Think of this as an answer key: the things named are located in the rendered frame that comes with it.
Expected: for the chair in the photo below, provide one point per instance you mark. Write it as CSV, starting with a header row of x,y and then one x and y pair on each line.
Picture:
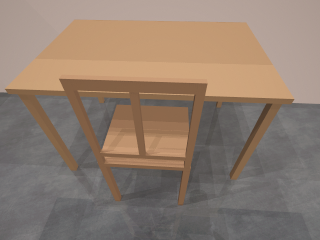
x,y
141,136

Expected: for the table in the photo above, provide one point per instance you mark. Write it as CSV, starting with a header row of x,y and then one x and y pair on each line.
x,y
227,54

